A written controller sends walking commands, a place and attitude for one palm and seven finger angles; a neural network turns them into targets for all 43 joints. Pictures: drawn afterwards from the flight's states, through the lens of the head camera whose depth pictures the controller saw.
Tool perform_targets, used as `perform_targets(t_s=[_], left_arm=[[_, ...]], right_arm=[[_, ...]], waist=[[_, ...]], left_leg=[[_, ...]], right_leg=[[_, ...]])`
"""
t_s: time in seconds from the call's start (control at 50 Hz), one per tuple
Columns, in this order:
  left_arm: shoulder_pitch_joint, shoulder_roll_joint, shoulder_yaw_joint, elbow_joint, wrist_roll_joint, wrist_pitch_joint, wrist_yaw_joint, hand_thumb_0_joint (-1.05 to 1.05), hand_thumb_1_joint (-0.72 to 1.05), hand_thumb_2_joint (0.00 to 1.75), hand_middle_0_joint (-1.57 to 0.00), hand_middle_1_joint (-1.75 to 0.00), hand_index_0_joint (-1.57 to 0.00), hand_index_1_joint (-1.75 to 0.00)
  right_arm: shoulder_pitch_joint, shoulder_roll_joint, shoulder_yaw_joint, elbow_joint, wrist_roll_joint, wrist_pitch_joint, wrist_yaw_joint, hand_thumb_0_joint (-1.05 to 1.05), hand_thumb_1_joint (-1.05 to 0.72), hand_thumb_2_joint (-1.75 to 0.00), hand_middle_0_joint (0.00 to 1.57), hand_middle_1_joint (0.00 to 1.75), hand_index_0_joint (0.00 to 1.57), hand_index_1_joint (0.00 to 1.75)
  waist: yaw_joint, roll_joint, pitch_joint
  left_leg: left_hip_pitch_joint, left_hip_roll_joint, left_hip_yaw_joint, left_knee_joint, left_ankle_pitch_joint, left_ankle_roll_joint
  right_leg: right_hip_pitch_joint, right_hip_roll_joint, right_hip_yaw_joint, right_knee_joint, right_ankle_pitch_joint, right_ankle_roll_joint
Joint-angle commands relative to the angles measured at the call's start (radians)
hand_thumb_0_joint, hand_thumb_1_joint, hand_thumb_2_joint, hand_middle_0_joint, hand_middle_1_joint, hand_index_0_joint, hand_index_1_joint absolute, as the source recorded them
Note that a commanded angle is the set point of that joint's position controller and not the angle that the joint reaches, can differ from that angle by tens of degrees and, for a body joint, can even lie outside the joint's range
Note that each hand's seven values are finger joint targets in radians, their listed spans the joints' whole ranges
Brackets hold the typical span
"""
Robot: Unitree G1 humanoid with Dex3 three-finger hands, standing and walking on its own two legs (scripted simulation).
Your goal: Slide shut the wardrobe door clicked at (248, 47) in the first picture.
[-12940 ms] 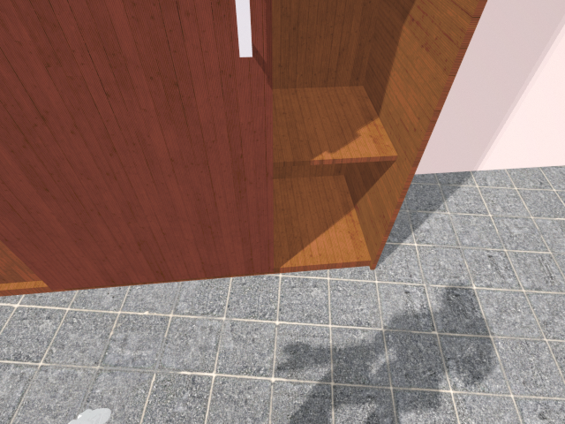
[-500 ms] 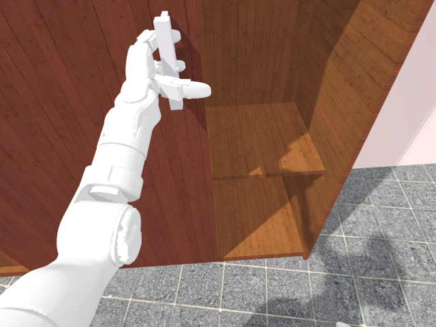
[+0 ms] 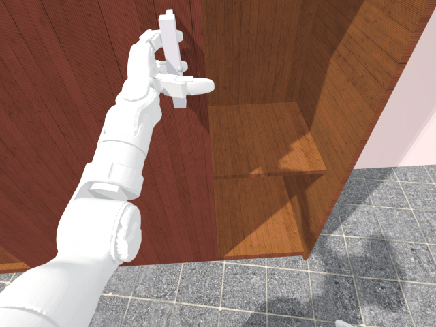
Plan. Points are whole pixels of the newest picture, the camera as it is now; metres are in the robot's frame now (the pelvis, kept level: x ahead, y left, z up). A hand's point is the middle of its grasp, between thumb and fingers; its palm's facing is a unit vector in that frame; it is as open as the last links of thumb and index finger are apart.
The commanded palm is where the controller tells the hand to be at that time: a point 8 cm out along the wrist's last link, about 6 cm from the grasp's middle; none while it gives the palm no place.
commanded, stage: grip the handle and tug to test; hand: left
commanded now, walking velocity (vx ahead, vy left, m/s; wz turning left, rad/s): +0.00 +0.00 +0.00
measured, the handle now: (175, 60) +0.53 +0.08 +0.25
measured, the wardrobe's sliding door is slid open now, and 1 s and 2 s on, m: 0.41 0.41 0.41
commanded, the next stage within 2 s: tug the door sideways, standing still in 1.24 s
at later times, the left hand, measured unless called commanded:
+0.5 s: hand (182, 68) +0.47 +0.06 +0.26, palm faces +0.04 -1.00 +0.03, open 6.0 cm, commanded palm +0.45 +0.11 +0.26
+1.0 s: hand (184, 69) +0.47 +0.06 +0.26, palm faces +0.05 -1.00 +0.02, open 5.8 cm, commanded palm +0.44 +0.11 +0.26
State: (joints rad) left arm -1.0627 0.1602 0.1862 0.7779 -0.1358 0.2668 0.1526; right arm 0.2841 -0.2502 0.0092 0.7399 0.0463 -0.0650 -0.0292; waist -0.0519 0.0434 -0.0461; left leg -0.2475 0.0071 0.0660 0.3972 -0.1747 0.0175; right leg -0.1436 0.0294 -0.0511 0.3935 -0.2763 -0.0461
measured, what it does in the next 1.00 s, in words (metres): stands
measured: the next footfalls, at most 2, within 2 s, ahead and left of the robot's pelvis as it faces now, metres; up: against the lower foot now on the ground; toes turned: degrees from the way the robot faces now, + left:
none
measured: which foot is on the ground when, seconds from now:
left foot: down 0.00-1.00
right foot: down 0.00-1.00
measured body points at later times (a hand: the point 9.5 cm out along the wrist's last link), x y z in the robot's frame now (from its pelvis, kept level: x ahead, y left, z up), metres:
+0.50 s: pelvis +0.00 +0.01 +0.00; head +0.00 -0.01 +0.45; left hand +0.47 +0.12 +0.26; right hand +0.08 -0.25 -0.13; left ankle +0.02 +0.11 -0.74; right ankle -0.04 -0.08 -0.74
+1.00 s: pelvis +0.01 +0.00 +0.00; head +0.00 -0.02 +0.45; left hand +0.46 +0.11 +0.26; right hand +0.09 -0.25 -0.12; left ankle +0.02 +0.11 -0.74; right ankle -0.04 -0.08 -0.74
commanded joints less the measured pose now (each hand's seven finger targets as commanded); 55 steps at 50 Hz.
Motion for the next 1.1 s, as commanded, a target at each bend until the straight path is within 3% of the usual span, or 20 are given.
perform_targets(t_s=[0.0,0.04,0.1,0.12,0.18,0.26,0.32,0.34,0.36,0.4,0.46,0.48,0.54,0.6,0.78,0.82,0.88,0.94,0.98,1.08], left_arm=[[-0.569,0.159,0.006,-0.222,0.007,-0.08,-0.006,0.0,-0.03,0.5,-0.35,-1.27,-0.35,-1.27],[-0.556,0.161,0.007,-0.234,0.004,-0.087,-0.007,0.0,0.06,0.54,-0.36,-1.28,-0.36,-1.28],[-0.567,0.11,-0.03,-0.264,0.004,-0.083,-0.007,0.0,0.2,0.6,-0.38,-1.3,-0.38,-1.3],[-0.57,0.109,-0.028,-0.246,0.0,-0.075,-0.004,0.0,0.25,0.62,-0.38,-1.31,-0.38,-1.31],[-0.6,0.116,-0.021,-0.249,0.003,-0.071,0.012,0.0,0.39,0.68,-0.4,-1.33,-0.4,-1.33],[-0.587,0.172,0.026,-0.222,0.013,-0.074,0.027,0.0,0.57,0.76,-0.42,-1.35,-0.42,-1.35],[-0.6,0.149,0.004,-0.23,0.02,-0.082,0.021,0.0,0.71,0.82,-0.43,-1.37,-0.43,-1.37],[-0.581,0.165,0.011,-0.233,0.021,-0.088,0.02,0.0,0.76,0.84,-0.44,-1.38,-0.44,-1.38],[-0.572,0.133,-0.007,-0.228,0.017,-0.088,0.016,0.0,0.81,0.86,-0.44,-1.39,-0.44,-1.39],[-0.584,0.133,-0.007,-0.225,0.012,-0.083,0.011,0.0,0.9,0.9,-0.45,-1.4,-0.45,-1.4],[-0.546,0.163,0.023,-0.214,0.009,-0.074,0.01,0.0,0.9,0.9,-0.45,-1.4,-0.45,-1.4],[-0.573,0.172,0.022,-0.248,0.008,-0.076,0.008,0.0,0.9,0.9,-0.45,-1.4,-0.45,-1.4],[-0.543,0.162,0.019,-0.232,0.015,-0.071,0.017,0.0,0.9,0.9,-0.45,-1.4,-0.45,-1.4],[-0.564,0.131,-0.003,-0.24,0.013,-0.066,0.019,0.0,0.9,0.9,-0.45,-1.4,-0.45,-1.4],[-0.559,0.141,0.003,-0.246,0.009,-0.062,0.019,0.0,0.9,0.9,-0.45,-1.4,-0.45,-1.4],[-0.564,0.108,-0.021,-0.258,0.009,-0.061,0.017,0.0,0.9,0.9,-0.45,-1.4,-0.45,-1.4],[-0.504,0.134,0.005,-0.298,-0.001,-0.063,0.013,0.0,0.9,0.9,-0.45,-1.4,-0.45,-1.4],[-0.445,0.144,0.014,-0.289,-0.006,-0.047,0.003,0.0,0.9,0.9,-0.45,-1.4,-0.45,-1.4],[-0.445,0.128,0.0,-0.336,-0.007,-0.039,-0.002,0.0,0.9,0.9,-0.45,-1.4,-0.45,-1.4],[-0.355,0.123,0.004,-0.407,-0.017,-0.005,-0.005,0.0,0.9,0.9,-0.45,-1.4,-0.45,-1.4]], right_arm=[[-0.026,-0.12,-0.045,-0.112,0.001,-0.043,-0.005,0.0,-0.9,-0.9,0.2,0.3,0.2,0.3],[-0.024,-0.122,-0.048,-0.112,-0.002,-0.044,-0.004,0.0,-0.9,-0.9,0.2,0.3,0.2,0.3],[-0.03,-0.115,-0.049,-0.114,0.002,-0.049,-0.001,0.0,-0.9,-0.9,0.2,0.3,0.2,0.3],[-0.025,-0.117,-0.048,-0.108,0.001,-0.05,-0.001,0.0,-0.9,-0.9,0.2,0.3,0.2,0.3],[-0.02,-0.12,-0.048,-0.099,-0.002,-0.049,-0.002,0.0,-0.9,-0.9,0.2,0.3,0.2,0.3],[-0.014,-0.124,-0.047,-0.096,-0.006,-0.043,-0.006,0.0,-0.9,-0.9,0.2,0.3,0.2,0.3],[-0.008,-0.119,-0.049,-0.098,-0.008,-0.049,-0.002,0.0,-0.9,-0.9,0.2,0.3,0.2,0.3],[-0.008,-0.121,-0.05,-0.099,-0.009,-0.045,-0.001,0.0,-0.9,-0.9,0.2,0.3,0.2,0.3],[-0.013,-0.118,-0.047,-0.105,-0.004,-0.047,0.0,0.0,-0.9,-0.9,0.2,0.3,0.2,0.3],[-0.01,-0.12,-0.049,-0.104,-0.005,-0.049,0.0,0.0,-0.9,-0.9,0.2,0.3,0.2,0.3],[-0.01,-0.125,-0.049,-0.105,-0.004,-0.044,-0.003,0.0,-0.9,-0.9,0.2,0.3,0.2,0.3],[-0.013,-0.124,-0.049,-0.108,-0.006,-0.045,-0.003,0.0,-0.9,-0.9,0.2,0.3,0.2,0.3],[-0.013,-0.121,-0.048,-0.108,-0.007,-0.039,-0.002,0.0,-0.9,-0.9,0.2,0.3,0.2,0.3],[-0.014,-0.119,-0.049,-0.108,-0.004,-0.041,-0.001,0.0,-0.9,-0.9,0.2,0.3,0.2,0.3],[-0.019,-0.12,-0.049,-0.108,-0.005,-0.038,-0.003,0.0,-0.9,-0.9,0.2,0.3,0.2,0.3],[-0.021,-0.116,-0.05,-0.11,-0.004,-0.041,0.0,0.0,-0.9,-0.9,0.2,0.3,0.2,0.3],[-0.033,-0.119,-0.049,-0.122,-0.005,-0.039,0.001,0.0,-0.9,-0.9,0.2,0.3,0.2,0.3],[-0.044,-0.12,-0.048,-0.126,-0.003,-0.028,0.001,0.0,-0.9,-0.9,0.2,0.3,0.2,0.3],[-0.058,-0.117,-0.047,-0.138,0.002,-0.026,0.001,0.0,-0.9,-0.9,0.2,0.3,0.2,0.3],[-0.086,-0.115,-0.046,-0.16,0.003,-0.012,0.004,0.0,-0.9,-0.9,0.2,0.3,0.2,0.3]], waist=[[-0.01,-0.11,-0.298],[-0.003,-0.129,-0.319],[-0.012,-0.077,-0.331],[-0.016,-0.105,-0.309],[-0.018,-0.097,-0.304],[-0.009,-0.138,-0.31],[-0.014,-0.088,-0.326],[-0.005,-0.088,-0.335],[-0.011,-0.1,-0.325],[-0.016,-0.108,-0.318],[-0.005,-0.125,-0.315],[-0.007,-0.105,-0.328],[0.001,-0.11,-0.31],[-0.012,-0.113,-0.308],[-0.01,-0.117,-0.318],[-0.013,-0.113,-0.32],[0.004,-0.135,-0.346],[0.014,-0.153,-0.313],[0.011,-0.116,-0.316],[0.026,-0.125,-0.33]], left_leg=[[0.23,-0.011,-0.043,0.019,0.242,0.043],[0.235,-0.008,-0.049,0.019,0.261,0.042],[0.277,-0.006,-0.052,0.028,0.286,0.039],[0.268,-0.005,-0.055,0.027,0.274,0.04],[0.264,-0.004,-0.056,0.023,0.261,0.039],[0.234,-0.005,-0.05,0.015,0.26,0.041],[0.257,-0.005,-0.048,0.024,0.272,0.04],[0.258,-0.002,-0.052,0.023,0.287,0.037],[0.259,-0.003,-0.052,0.022,0.284,0.038],[0.256,-0.003,-0.052,0.022,0.273,0.039],[0.243,-0.004,-0.046,0.019,0.275,0.041],[0.245,-0.006,-0.043,0.02,0.277,0.041],[0.231,-0.004,-0.045,0.017,0.275,0.038],[0.251,-0.003,-0.048,0.019,0.274,0.04],[0.245,-0.006,-0.046,0.019,0.271,0.041],[0.257,-0.007,-0.047,0.02,0.276,0.041],[0.254,-0.009,-0.043,0.018,0.301,0.043],[0.225,-0.012,-0.037,0.014,0.299,0.043],[0.241,-0.013,-0.034,0.013,0.3,0.044],[0.252,-0.015,-0.032,0.015,0.34,0.043]], right_leg=[[-0.024,-0.014,0.05,-0.046,0.413,0.035],[0.0,-0.016,0.042,-0.042,0.415,0.031],[-0.036,-0.009,0.043,-0.037,0.422,0.029],[-0.047,-0.007,0.04,-0.043,0.408,0.031],[-0.055,-0.008,0.043,-0.045,0.389,0.031],[-0.025,-0.01,0.045,-0.042,0.402,0.034],[-0.039,-0.012,0.047,-0.04,0.406,0.032],[-0.017,-0.015,0.043,-0.037,0.404,0.026],[-0.031,-0.009,0.043,-0.038,0.41,0.029],[-0.037,-0.009,0.043,-0.041,0.407,0.032],[-0.023,-0.009,0.044,-0.043,0.42,0.033],[-0.013,-0.013,0.047,-0.044,0.428,0.034],[-0.007,-0.013,0.04,-0.043,0.411,0.029],[-0.032,-0.008,0.043,-0.044,0.411,0.032],[-0.013,-0.012,0.046,-0.046,0.426,0.034],[-0.022,-0.011,0.045,-0.045,0.427,0.033],[0.023,-0.012,0.044,-0.042,0.469,0.034],[0.049,-0.016,0.041,-0.046,0.491,0.036],[0.039,-0.014,0.043,-0.045,0.498,0.036],[0.073,-0.015,0.039,-0.039,0.556,0.038]])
